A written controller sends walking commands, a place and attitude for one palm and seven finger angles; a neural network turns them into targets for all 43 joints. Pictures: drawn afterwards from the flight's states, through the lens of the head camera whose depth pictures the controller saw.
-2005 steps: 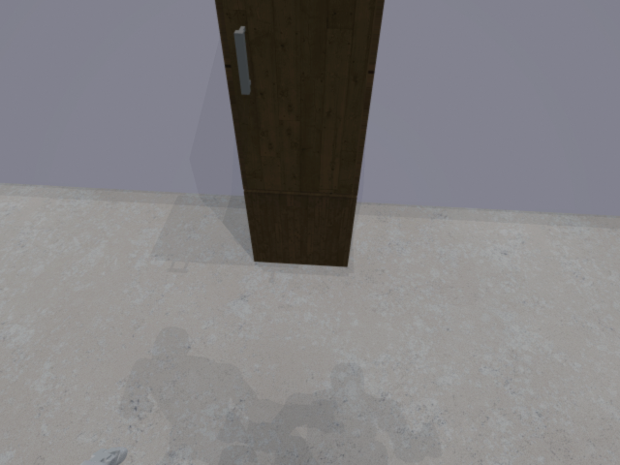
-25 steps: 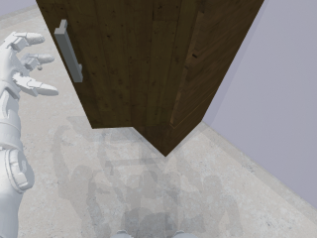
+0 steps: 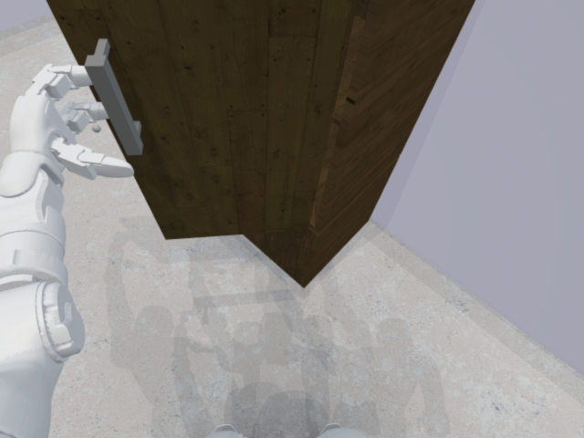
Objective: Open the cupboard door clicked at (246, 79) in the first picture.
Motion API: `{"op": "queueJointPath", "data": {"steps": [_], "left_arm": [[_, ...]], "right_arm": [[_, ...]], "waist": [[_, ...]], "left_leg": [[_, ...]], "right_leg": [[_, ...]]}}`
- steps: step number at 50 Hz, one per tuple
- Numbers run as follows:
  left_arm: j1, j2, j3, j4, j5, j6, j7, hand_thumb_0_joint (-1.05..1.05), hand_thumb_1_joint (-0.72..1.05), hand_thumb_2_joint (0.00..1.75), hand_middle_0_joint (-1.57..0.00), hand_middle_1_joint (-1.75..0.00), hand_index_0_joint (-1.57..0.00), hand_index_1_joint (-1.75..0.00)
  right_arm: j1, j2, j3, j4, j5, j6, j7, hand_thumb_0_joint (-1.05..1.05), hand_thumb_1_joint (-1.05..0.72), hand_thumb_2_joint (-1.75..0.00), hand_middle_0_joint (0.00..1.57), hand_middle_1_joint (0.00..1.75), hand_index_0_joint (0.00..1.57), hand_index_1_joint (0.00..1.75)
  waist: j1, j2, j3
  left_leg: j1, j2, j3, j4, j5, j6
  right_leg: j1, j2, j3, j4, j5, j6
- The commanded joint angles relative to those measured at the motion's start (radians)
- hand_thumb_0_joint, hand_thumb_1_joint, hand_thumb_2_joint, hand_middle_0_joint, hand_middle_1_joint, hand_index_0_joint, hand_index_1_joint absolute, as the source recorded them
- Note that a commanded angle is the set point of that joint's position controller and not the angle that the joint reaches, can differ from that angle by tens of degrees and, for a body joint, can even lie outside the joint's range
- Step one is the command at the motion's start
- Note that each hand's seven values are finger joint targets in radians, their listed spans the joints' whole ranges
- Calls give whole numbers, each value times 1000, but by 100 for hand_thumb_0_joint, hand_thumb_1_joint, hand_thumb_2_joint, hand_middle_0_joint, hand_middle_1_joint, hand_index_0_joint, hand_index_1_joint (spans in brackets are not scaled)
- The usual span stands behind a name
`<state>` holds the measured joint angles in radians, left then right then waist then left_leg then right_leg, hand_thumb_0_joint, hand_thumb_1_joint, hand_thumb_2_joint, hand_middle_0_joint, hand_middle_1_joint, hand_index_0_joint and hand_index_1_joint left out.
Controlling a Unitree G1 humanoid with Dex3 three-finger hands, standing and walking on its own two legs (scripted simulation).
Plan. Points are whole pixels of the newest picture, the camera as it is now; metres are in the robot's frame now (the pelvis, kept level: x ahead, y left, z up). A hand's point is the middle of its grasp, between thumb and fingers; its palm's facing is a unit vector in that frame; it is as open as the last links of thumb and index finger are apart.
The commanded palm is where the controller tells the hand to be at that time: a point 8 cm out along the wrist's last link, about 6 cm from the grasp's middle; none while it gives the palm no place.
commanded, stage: slide the fingers in behind the handle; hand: left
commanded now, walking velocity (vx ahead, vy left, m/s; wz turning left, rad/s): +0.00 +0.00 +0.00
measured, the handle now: (120, 101) +0.54 +0.20 +0.12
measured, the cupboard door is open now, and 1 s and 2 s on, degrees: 49 49 49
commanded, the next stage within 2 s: close the thumb around the handle in 1.18 s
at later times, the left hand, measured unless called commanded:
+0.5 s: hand (110, 136) +0.48 +0.20 +0.12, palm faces +0.06 -1.00 +0.00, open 14.2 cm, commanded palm +0.45 +0.24 +0.12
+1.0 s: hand (132, 131) +0.49 +0.18 +0.12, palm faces +0.05 -1.00 +0.00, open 14.0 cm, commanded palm +0.46 +0.23 +0.12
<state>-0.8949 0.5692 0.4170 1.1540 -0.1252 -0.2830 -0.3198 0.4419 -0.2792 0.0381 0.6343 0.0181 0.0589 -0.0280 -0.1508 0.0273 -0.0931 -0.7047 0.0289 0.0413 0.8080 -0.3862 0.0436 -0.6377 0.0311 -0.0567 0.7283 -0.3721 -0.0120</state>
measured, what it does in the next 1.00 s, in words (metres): stands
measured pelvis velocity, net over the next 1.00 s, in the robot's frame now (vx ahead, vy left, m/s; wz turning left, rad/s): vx -0.01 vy -0.01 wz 0.01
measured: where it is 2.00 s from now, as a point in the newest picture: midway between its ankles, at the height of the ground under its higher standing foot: outside the picture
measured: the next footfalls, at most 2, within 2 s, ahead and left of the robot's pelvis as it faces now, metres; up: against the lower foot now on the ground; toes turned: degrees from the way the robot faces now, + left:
none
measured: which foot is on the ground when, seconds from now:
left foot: down 0.00-1.00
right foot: down 0.00-1.00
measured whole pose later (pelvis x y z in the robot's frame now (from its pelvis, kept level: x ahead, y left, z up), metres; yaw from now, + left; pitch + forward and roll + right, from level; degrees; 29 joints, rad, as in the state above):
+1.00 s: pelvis -0.01 -0.01 +0.00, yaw +0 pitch +15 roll -2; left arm -0.91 0.48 0.38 1.17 -0.11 -0.31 -0.20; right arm 0.41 -0.27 0.03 0.64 0.02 0.03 -0.02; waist -0.15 0.03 -0.08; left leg -0.69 0.03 0.04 0.80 -0.38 0.03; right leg -0.63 0.03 -0.06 0.75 -0.38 -0.02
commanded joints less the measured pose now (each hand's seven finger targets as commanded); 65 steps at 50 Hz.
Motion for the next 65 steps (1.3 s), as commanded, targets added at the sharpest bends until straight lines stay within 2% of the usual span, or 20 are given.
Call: {"op": "queueJointPath", "data": {"steps": [1, 6, 10, 12, 15, 17, 18, 21, 25, 27, 31, 33, 39, 43, 47, 50, 54, 59, 61, 65], "left_arm": [[-438, 246, 23, -258, -23, -73, 13, 0, -50, 30, -30, -120, -30, -120], [-360, 216, 22, -266, -30, -60, 27, 0, -50, 30, -30, -120, -30, -120], [-421, 197, -1, -248, -30, -46, 38, 0, -50, 30, -30, -120, -30, -120], [-418, 252, 33, -244, -18, -55, 45, 0, -50, 30, -30, -120, -30, -120], [-454, 206, -2, -274, -15, -85, 48, 0, -50, 30, -30, -120, -30, -120], [-446, 202, -10, -230, -12, -87, 47, 0, -50, 30, -30, -120, -30, -120], [-468, 165, -40, -251, -16, -88, 44, 0, -50, 30, -30, -120, -30, -120], [-462, 175, -23, -257, -26, -94, 39, 0, -50, 30, -30, -120, -30, -120], [-481, 96, -78, -271, -43, -93, 38, 0, -50, 30, -30, -120, -30, -120], [-481, 139, -48, -255, -36, -90, 45, 0, -50, 30, -30, -120, -30, -120], [-508, 75, -105, -251, -27, -88, 57, 0, -50, 30, -30, -120, -30, -120], [-472, 104, -68, -243, -24, -86, 70, 0, -50, 30, -30, -120, -30, -120], [-467, 115, -38, -211, -13, -74, 115, 0, -50, 30, -30, -120, -30, -120], [-489, 128, -43, -200, 3, -85, 121, 0, -50, 30, -30, -120, -30, -120], [-495, 196, 4, -200, 9, -97, 112, 0, -50, 30, -30, -120, -30, -120], [-524, 121, -50, -232, 8, -113, 106, 0, -50, 30, -30, -120, -30, -120], [-483, 91, -58, -223, -9, -108, 105, 0, -50, 30, -30, -120, -30, -120], [-466, 106, -44, -210, -5, -76, 121, 0, -50, 30, -30, -120, -30, -120], [-450, 127, -30, -215, 7, -79, 127, 0, -50, 30, -30, -120, -30, -120], [-479, 78, -63, -231, 2, -91, 131, 0, -44, 32, -30, -121, -30, -121]], "right_arm": [[125, -179, -74, -67, -5, -22, -11, 0, -90, -90, 20, 30, 20, 30], [106, -172, -74, -79, -2, -19, -3, 0, -90, -90, 20, 30, 20, 30], [93, -168, -70, -80, 3, -21, -10, 0, -90, -90, 20, 30, 20, 30], [89, -171, -70, -82, 4, -22, -14, 0, -90, -90, 20, 30, 20, 30], [83, -161, -66, -79, 2, -31, -12, 0, -90, -90, 20, 30, 20, 30], [80, -164, -66, -68, 3, -33, -12, 0, -90, -90, 20, 30, 20, 30], [73, -161, -66, -71, 4, -37, -10, 0, -90, -90, 20, 30, 20, 30], [77, -166, -71, -66, 3, -42, -11, 0, -90, -90, 20, 30, 20, 30], [74, -161, -69, -60, 4, -48, -10, 0, -90, -90, 20, 30, 20, 30], [74, -168, -73, -49, 3, -47, -11, 0, -90, -90, 20, 30, 20, 30], [75, -161, -72, -38, 3, -52, -8, 0, -90, -90, 20, 30, 20, 30], [84, -165, -74, -39, -1, -52, -5, 0, -90, -90, 20, 30, 20, 30], [92, -160, -73, -47, -6, -53, 1, 0, -90, -90, 20, 30, 20, 30], [96, -162, -71, -49, -6, -55, 1, 0, -90, -90, 20, 30, 20, 30], [103, -165, -69, -53, -5, -52, -6, 0, -90, -90, 20, 30, 20, 30], [104, -156, -72, -50, -7, -57, -3, 0, -90, -90, 20, 30, 20, 30], [103, -159, -75, -45, -7, -57, 1, 0, -90, -90, 20, 30, 20, 30], [108, -163, -77, -46, -7, -50, 2, 0, -90, -90, 20, 30, 20, 30], [110, -162, -76, -49, -9, -47, 5, 0, -90, -90, 20, 30, 20, 30], [105, -158, -78, -51, -10, -48, 6, 0, -90, -90, 20, 30, 20, 30]], "waist": [[12, 120, -437], [28, 68, -414], [2, 22, -331], [11, 21, -359], [7, 94, -386], [1, 66, -358], [-7, 94, -368], [5, 94, -440], [-13, 68, -405], [-8, 74, -401], [-24, 97, -364], [-3, 93, -389], [8, 46, -375], [-7, 23, -360], [5, 40, -404], [-8, 100, -413], [-3, 90, -426], [0, 38, -397], [12, 60, -396], [-3, 60, -372]], "left_leg": [[430, 5, -96, -55, 511, -12], [398, 1, -81, -56, 527, -6], [325, -11, -62, -69, 414, 8], [319, -13, -62, -69, 397, 7], [358, -17, -64, -57, 414, 3], [338, -14, -71, -60, 376, 1], [353, -16, -68, -62, 367, 1], [386, -17, -73, -51, 400, 0], [386, -17, -76, -56, 403, 4], [375, -17, -74, -56, 380, 3], [383, -15, -83, -63, 370, 0], [387, -14, -86, -63, 389, -3], [337, -19, -75, -68, 379, -2], [312, -18, -70, -69, 342, 2], [306, -20, -67, -63, 359, 1], [377, -15, -77, -52, 404, -2], [397, -9, -83, -56, 410, -11], [357, -10, -77, -61, 418, -5], [357, -14, -77, -59, 436, -5], [373, -11, -81, -59, 416, -6]], "right_leg": [[72, 32, 15, -46, 382, -7], [118, 31, 18, -47, 433, -4], [136, 24, 27, -62, 416, -1], [155, 21, 39, -61, 417, 1], [136, 20, 39, -52, 413, -5], [115, 20, 37, -56, 379, -3], [108, 20, 41, -60, 374, -2], [129, 20, 41, -52, 399, -5], [115, 23, 33, -58, 400, -4], [114, 22, 39, -63, 388, -2], [70, 21, 30, -64, 355, -4], [82, 22, 28, -59, 359, -8], [111, 21, 27, -53, 370, -4], [111, 21, 37, -56, 356, 0], [145, 18, 44, -46, 384, -2], [87, 24, 33, -41, 377, -7], [72, 28, 25, -45, 357, -6], [95, 25, 24, -47, 386, -2], [102, 25, 25, -41, 399, -5], [74, 27, 22, -46, 366, -9]]}}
